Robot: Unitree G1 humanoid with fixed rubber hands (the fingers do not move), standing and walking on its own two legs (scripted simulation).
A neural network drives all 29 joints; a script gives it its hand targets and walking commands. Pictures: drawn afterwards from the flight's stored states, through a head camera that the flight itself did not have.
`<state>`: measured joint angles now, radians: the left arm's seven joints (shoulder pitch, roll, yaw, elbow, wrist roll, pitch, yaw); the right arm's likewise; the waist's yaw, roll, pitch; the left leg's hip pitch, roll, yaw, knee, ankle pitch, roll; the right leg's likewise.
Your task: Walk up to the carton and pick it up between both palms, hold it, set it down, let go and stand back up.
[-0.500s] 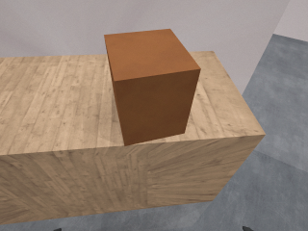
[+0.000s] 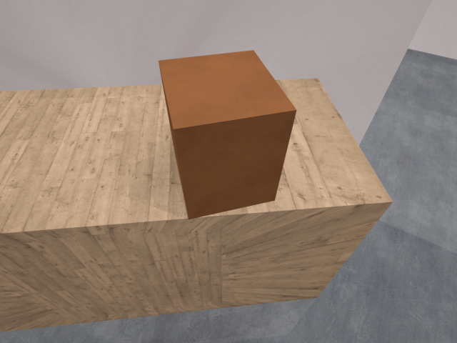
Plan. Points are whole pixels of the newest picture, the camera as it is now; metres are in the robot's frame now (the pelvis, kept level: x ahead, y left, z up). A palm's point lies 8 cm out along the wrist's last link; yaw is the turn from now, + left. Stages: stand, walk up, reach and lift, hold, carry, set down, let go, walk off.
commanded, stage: stand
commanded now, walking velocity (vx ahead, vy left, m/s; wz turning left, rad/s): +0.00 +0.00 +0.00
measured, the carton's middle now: (220, 135) +0.53 +0.02 +0.07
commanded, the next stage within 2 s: walk up in 1.54 s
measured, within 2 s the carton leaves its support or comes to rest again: neither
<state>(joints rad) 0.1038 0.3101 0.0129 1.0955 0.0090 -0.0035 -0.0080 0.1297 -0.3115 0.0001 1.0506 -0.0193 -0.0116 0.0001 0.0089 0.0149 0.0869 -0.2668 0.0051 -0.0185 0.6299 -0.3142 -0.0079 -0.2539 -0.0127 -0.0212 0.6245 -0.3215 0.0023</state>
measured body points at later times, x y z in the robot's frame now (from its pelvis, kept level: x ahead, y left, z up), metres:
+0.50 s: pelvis +0.00 +0.00 +0.02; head +0.02 +0.00 +0.47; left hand +0.09 +0.29 -0.12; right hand +0.09 -0.28 -0.12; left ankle +0.02 +0.13 -0.73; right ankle +0.01 -0.12 -0.73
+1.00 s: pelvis +0.01 +0.00 +0.02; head +0.02 +0.00 +0.47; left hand +0.09 +0.29 -0.12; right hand +0.09 -0.28 -0.12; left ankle +0.02 +0.13 -0.73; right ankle +0.01 -0.12 -0.73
